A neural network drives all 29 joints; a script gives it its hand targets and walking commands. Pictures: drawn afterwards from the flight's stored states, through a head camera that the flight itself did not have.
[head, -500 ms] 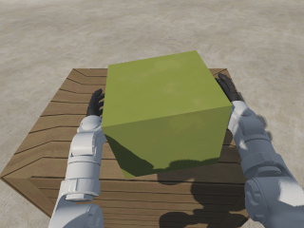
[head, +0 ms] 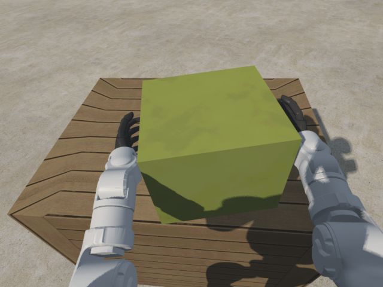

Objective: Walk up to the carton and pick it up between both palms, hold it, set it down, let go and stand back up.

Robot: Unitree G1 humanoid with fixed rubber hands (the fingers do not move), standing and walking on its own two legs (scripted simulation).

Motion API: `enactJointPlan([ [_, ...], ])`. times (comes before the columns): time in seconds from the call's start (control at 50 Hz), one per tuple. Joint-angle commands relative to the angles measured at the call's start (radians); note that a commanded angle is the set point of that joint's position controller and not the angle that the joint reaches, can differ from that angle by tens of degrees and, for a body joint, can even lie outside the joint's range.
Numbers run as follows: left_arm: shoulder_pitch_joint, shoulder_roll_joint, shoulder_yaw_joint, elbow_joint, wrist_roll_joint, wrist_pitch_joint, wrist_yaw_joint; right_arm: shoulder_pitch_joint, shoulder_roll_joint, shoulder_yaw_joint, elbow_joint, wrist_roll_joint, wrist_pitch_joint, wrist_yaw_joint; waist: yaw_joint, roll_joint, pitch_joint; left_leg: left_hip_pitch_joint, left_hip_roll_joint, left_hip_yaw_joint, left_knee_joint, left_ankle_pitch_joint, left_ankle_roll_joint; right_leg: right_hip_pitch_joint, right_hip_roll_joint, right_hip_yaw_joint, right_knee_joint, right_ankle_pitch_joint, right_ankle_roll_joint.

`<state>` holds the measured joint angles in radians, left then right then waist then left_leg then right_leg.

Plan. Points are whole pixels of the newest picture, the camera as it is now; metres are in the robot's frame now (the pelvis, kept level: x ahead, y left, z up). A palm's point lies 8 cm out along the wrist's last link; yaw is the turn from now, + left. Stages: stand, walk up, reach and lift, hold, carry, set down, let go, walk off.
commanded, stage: set down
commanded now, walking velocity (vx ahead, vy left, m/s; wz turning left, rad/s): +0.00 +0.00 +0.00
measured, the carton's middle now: (209, 143) +0.42 +0.00 +0.09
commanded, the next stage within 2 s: none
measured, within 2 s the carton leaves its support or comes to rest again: rests again in 1.22 s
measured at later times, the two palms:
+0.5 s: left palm (129, 154) +0.37 +0.18 +0.10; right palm (287, 133) +0.45 -0.17 +0.10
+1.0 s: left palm (134, 158) +0.38 +0.17 +0.08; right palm (283, 134) +0.47 -0.17 +0.08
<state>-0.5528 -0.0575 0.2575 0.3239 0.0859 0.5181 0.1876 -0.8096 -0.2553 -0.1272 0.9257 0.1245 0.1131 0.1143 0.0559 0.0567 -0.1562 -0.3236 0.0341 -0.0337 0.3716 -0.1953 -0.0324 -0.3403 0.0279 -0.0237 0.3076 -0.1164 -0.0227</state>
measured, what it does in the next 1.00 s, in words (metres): stands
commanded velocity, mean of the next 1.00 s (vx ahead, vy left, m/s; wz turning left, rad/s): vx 0.00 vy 0.00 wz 0.00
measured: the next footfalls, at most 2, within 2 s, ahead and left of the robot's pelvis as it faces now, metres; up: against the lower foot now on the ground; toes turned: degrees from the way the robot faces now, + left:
none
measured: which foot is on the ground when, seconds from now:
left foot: down 0.00-1.00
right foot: down 0.00-1.00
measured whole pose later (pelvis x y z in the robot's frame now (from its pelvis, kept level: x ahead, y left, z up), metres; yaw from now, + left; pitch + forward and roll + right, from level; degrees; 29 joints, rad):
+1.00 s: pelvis +0.03 -0.01 +0.00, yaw +0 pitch +12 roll -1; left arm -0.46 -0.13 0.26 0.36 0.09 0.33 0.22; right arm -0.81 -0.27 -0.18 1.08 0.04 -0.08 0.19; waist 0.10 0.06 -0.14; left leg -0.35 0.05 -0.04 0.36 -0.21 -0.05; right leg -0.34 0.05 -0.04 0.25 -0.13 -0.04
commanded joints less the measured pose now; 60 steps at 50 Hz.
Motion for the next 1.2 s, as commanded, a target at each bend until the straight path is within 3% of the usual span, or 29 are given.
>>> enactJointPlan([
  [0.0, -0.717, -0.46, -0.278, -0.133, -0.014, -0.114, -0.076, -0.759, 0.321, 0.149, -0.152, -0.038, -0.08, 0.193, 0.116, -0.12, -0.476, 0.26, -0.002, 0.028, -0.035, 0.406, -0.026, 0.236, 0.054, -0.064, -0.015, 0.142, -0.025],
  [0.02, -0.707, -0.469, -0.292, -0.114, -0.012, -0.118, -0.076, -0.743, 0.317, 0.143, -0.124, -0.045, -0.083, 0.192, 0.103, -0.105, -0.451, 0.257, -0.002, 0.028, -0.036, 0.408, -0.028, 0.226, 0.052, -0.063, -0.018, 0.142, -0.024],
  [0.04, -0.714, -0.468, -0.286, -0.128, -0.007, -0.123, -0.071, -0.757, 0.31, 0.142, -0.131, -0.046, -0.092, 0.198, 0.113, -0.097, -0.471, 0.26, -0.001, 0.024, -0.035, 0.413, -0.029, 0.217, 0.052, -0.062, -0.017, 0.14, -0.03],
  [0.18, -0.666, -0.469, -0.291, -0.117, -0.004, -0.149, -0.056, -0.74, 0.261, 0.115, -0.088, -0.075, -0.126, 0.203, 0.121, -0.127, -0.476, 0.257, 0.005, 0.032, -0.022, 0.477, -0.033, 0.2, 0.056, -0.074, -0.018, 0.183, -0.029],
  [0.22, -0.645, -0.462, -0.299, -0.121, 0.0, -0.152, -0.048, -0.731, 0.25, 0.118, -0.09, -0.065, -0.137, 0.206, 0.131, -0.106, -0.499, 0.256, 0.01, 0.032, -0.004, 0.518, -0.041, 0.193, 0.054, -0.067, -0.041, 0.212, -0.055],
  [0.24, -0.648, -0.467, -0.297, -0.12, -0.003, -0.154, -0.045, -0.728, 0.245, 0.105, -0.065, -0.069, -0.139, 0.205, 0.118, -0.102, -0.493, 0.258, 0.01, 0.03, -0.003, 0.516, -0.043, 0.179, 0.054, -0.072, -0.033, 0.213, -0.047],
  [0.32, -0.613, -0.444, -0.267, -0.073, 0.008, -0.159, -0.047, -0.73, 0.219, 0.098, -0.056, -0.088, -0.147, 0.206, 0.135, -0.126, -0.474, 0.223, 0.01, 0.039, -0.014, 0.498, -0.036, 0.195, 0.049, -0.068, -0.033, 0.215, -0.043],
  [0.38, -0.609, -0.465, -0.285, -0.097, 0.011, -0.171, -0.043, -0.715, 0.228, 0.1, -0.05, -0.089, -0.163, 0.203, 0.128, -0.104, -0.485, 0.229, 0.006, 0.044, -0.002, 0.539, -0.042, 0.197, 0.047, -0.068, -0.024, 0.259, -0.044],
  [0.46, -0.578, -0.451, -0.282, -0.082, 0.01, -0.184, -0.041, -0.714, 0.219, 0.104, -0.04, -0.106, -0.179, 0.202, 0.135, -0.142, -0.494, 0.19, 0.006, 0.05, 0.003, 0.554, -0.036, 0.213, 0.042, -0.065, -0.028, 0.316, -0.051],
  [0.48, -0.596, -0.466, -0.299, -0.092, 0.003, -0.191, -0.04, -0.716, 0.211, 0.083, -0.036, -0.111, -0.187, 0.2, 0.117, -0.132, -0.511, 0.186, 0.008, 0.045, 0.008, 0.552, -0.042, 0.204, 0.042, -0.069, -0.026, 0.324, -0.053],
  [0.5, -0.607, -0.468, -0.299, -0.097, 0.007, -0.194, -0.037, -0.718, 0.217, 0.095, -0.017, -0.106, -0.189, 0.202, 0.126, -0.114, -0.515, 0.202, 0.007, 0.045, 0.009, 0.57, -0.045, 0.189, 0.044, -0.07, -0.022, 0.311, -0.049],
  [0.52, -0.601, -0.468, -0.316, -0.094, -0.003, -0.201, -0.035, -0.724, 0.199, 0.068, -0.026, -0.117, -0.2, 0.203, 0.12, -0.109, -0.542, 0.201, 0.015, 0.047, 0.015, 0.579, -0.052, 0.176, 0.045, -0.074, -0.038, 0.308, -0.066],
  [0.56, -0.571, -0.465, -0.296, -0.063, 0.011, -0.208, -0.032, -0.721, 0.197, 0.07, -0.007, -0.118, -0.201, 0.207, 0.136, -0.118, -0.504, 0.197, 0.015, 0.048, 0.014, 0.577, -0.047, 0.165, 0.041, -0.064, -0.048, 0.298, -0.071],
  [0.6, -0.587, -0.481, -0.322, -0.085, 0.004, -0.221, -0.031, -0.714, 0.195, 0.063, 0.002, -0.134, -0.216, 0.206, 0.121, -0.109, -0.546, 0.201, 0.013, 0.052, 0.019, 0.59, -0.05, 0.157, 0.042, -0.078, -0.035, 0.319, -0.063],
  [0.66, -0.547, -0.484, -0.316, -0.069, 0.014, -0.231, -0.022, -0.707, 0.186, 0.053, -0.008, -0.131, -0.234, 0.207, 0.141, -0.105, -0.556, 0.193, 0.022, 0.049, 0.03, 0.621, -0.056, 0.137, 0.044, -0.073, -0.059, 0.318, -0.089],
  [0.72, -0.543, -0.471, -0.303, -0.056, 0.015, -0.241, -0.024, -0.696, 0.179, 0.056, 0.025, -0.141, -0.233, 0.201, 0.131, -0.126, -0.535, 0.192, 0.017, 0.05, 0.016, 0.603, -0.044, 0.152, 0.04, -0.077, -0.043, 0.329, -0.069],
  [0.74, -0.531, -0.465, -0.288, -0.051, 0.023, -0.243, -0.024, -0.695, 0.18, 0.076, 0.024, -0.13, -0.234, 0.204, 0.154, -0.135, -0.522, 0.167, 0.016, 0.058, 0.015, 0.594, -0.042, 0.175, 0.035, -0.067, -0.049, 0.329, -0.075],
  [0.78, -0.555, -0.477, -0.308, -0.07, 0.015, -0.249, -0.016, -0.691, 0.172, 0.062, 0.046, -0.138, -0.237, 0.206, 0.136, -0.116, -0.547, 0.19, 0.023, 0.051, 0.021, 0.609, -0.051, 0.132, 0.043, -0.078, -0.046, 0.315, -0.079],
  [0.8, -0.538, -0.478, -0.314, -0.071, 0.015, -0.256, -0.015, -0.694, 0.17, 0.057, 0.037, -0.139, -0.245, 0.206, 0.145, -0.118, -0.568, 0.182, 0.025, 0.052, 0.027, 0.632, -0.05, 0.141, 0.04, -0.071, -0.061, 0.338, -0.094],
  [0.84, -0.524, -0.472, -0.305, -0.055, 0.02, -0.266, -0.016, -0.697, 0.181, 0.058, 0.026, -0.138, -0.254, 0.203, 0.149, -0.121, -0.566, 0.172, 0.021, 0.052, 0.03, 0.625, -0.048, 0.141, 0.039, -0.07, -0.058, 0.343, -0.089],
  [0.9, -0.533, -0.475, -0.324, -0.07, 0.016, -0.278, -0.01, -0.686, 0.169, 0.054, 0.042, -0.139, -0.267, 0.204, 0.14, -0.115, -0.568, 0.179, 0.023, 0.05, 0.038, 0.655, -0.052, 0.134, 0.039, -0.077, -0.059, 0.351, -0.097],
  [0.92, -0.506, -0.482, -0.319, -0.074, 0.015, -0.28, -0.009, -0.702, 0.164, 0.061, 0.022, -0.129, -0.271, 0.203, 0.153, -0.123, -0.574, 0.181, 0.026, 0.046, 0.044, 0.679, -0.052, 0.134, 0.043, -0.076, -0.05, 0.378, -0.096],
  [0.96, -0.508, -0.461, -0.298, -0.038, 0.027, -0.289, -0.016, -0.68, 0.167, 0.055, 0.046, -0.148, -0.272, 0.192, 0.133, -0.132, -0.547, 0.152, 0.016, 0.051, 0.032, 0.632, -0.042, 0.167, 0.032, -0.069, -0.039, 0.387, -0.078],
  [1.04, -0.492, -0.471, -0.314, -0.048, 0.021, -0.308, -0.018, -0.699, 0.181, 0.079, 0.015, -0.139, -0.296, 0.187, 0.149, -0.133, -0.586, 0.148, 0.018, 0.053, 0.044, 0.667, -0.043, 0.17, 0.033, -0.067, -0.031, 0.443, -0.081],
  [1.08, -0.497, -0.463, -0.295, -0.031, 0.034, -0.313, -0.017, -0.678, 0.178, 0.081, 0.072, -0.141, -0.289, 0.184, 0.141, -0.128, -0.546, 0.128, 0.018, 0.053, 0.031, 0.651, -0.041, 0.184, 0.03, -0.068, -0.023, 0.436, -0.075],
  [1.18, -0.457, -0.467, -0.294, -0.008, 0.033, -0.328, -0.029, -0.669, 0.19, 0.104, 0.065, -0.133, -0.306, 0.182, 0.143, -0.141, -0.521, 0.113, 0.015, 0.053, 0.035, 0.673, -0.04, 0.205, 0.026, -0.061, -0.016, 0.503, -0.072],
])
